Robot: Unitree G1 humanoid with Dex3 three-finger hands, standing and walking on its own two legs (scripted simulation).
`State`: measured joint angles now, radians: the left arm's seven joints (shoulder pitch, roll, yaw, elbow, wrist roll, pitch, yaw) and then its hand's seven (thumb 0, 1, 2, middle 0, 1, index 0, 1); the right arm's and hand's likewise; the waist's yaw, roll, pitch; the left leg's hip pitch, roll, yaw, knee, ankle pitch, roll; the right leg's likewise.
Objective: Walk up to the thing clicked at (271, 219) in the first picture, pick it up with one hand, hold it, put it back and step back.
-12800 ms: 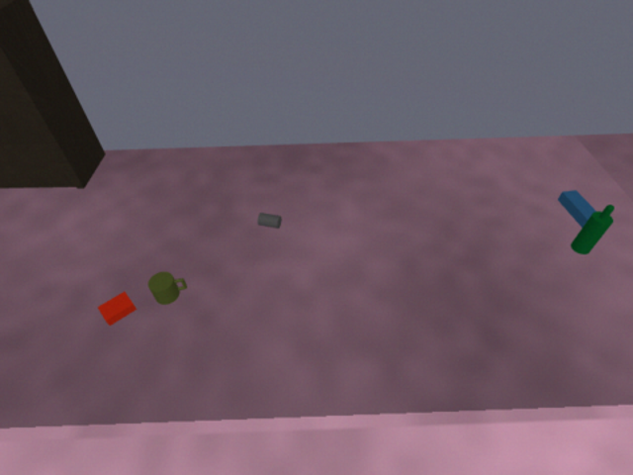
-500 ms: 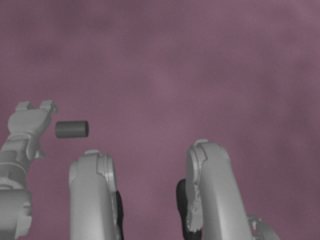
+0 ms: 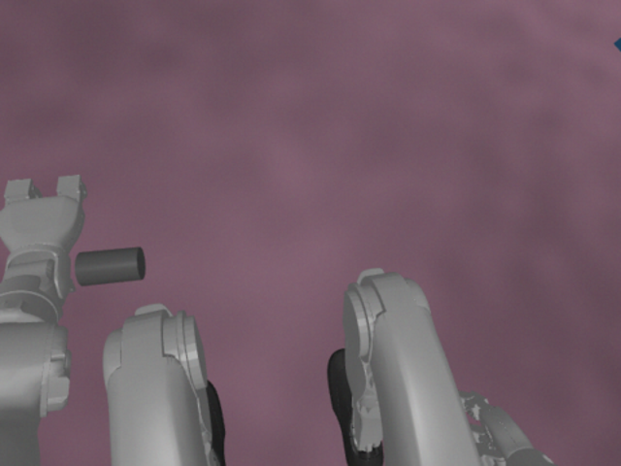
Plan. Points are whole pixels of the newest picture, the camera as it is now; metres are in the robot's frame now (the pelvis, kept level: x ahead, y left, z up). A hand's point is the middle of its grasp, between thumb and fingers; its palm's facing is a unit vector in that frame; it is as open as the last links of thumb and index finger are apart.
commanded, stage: rest palm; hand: left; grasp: from above
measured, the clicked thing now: (112, 266) +0.43 +0.27 -0.29
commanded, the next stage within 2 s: none
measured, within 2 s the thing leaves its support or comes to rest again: neither
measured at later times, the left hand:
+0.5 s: hand (114, 286) +0.38 +0.25 -0.24, palm faces -0.35 -0.01 -0.94, open 13.9 cm
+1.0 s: hand (121, 282) +0.39 +0.25 -0.27, palm faces -0.56 -0.15 -0.82, open 13.8 cm
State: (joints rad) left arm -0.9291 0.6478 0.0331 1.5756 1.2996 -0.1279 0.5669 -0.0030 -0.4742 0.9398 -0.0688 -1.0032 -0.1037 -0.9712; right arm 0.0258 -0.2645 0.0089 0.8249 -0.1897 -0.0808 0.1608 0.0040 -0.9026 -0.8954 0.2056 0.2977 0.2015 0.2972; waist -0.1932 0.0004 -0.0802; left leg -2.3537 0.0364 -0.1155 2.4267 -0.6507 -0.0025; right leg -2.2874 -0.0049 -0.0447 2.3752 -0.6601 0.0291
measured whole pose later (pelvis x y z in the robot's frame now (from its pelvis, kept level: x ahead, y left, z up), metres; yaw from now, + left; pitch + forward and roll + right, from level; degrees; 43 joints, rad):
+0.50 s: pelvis +0.01 +0.01 -0.02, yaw -3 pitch +30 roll -8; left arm -0.70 0.66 0.04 1.50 1.50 -0.35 0.87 0.00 -0.45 0.91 -0.06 -1.01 -0.10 -0.97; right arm -0.02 -0.28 0.03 0.88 -0.31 -0.06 0.20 0.00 -0.90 -0.89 0.21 0.30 0.20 0.30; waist -0.21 -0.12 -0.03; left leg -2.35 0.05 -0.17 2.55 -0.73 -0.01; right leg -2.27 0.02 -0.08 2.45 -0.71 0.04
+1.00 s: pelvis +0.02 +0.00 -0.02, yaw -4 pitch +29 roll -10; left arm -0.73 0.72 0.14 1.45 1.29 -0.41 0.56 0.00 -0.44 0.89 -0.06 -1.06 -0.11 -1.01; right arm 0.05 -0.27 0.14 0.80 -0.28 -0.12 0.27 0.00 -0.91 -0.90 0.21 0.30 0.20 0.30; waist -0.23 -0.08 0.11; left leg -2.32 0.04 -0.21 2.56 -0.76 -0.03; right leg -2.24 0.02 -0.12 2.45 -0.73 0.03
